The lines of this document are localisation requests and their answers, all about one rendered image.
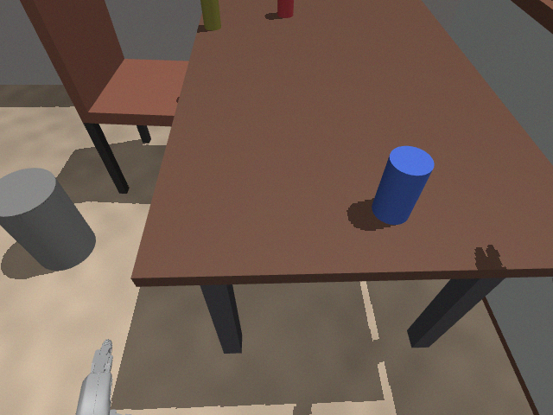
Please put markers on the left robot hand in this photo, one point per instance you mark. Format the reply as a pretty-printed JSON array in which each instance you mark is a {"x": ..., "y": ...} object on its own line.
[{"x": 95, "y": 392}]

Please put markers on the chair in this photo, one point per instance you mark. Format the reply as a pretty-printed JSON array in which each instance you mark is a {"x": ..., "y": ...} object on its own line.
[{"x": 105, "y": 88}]

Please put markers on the table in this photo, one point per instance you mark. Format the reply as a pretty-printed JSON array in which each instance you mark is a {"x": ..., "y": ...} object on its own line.
[{"x": 280, "y": 139}]

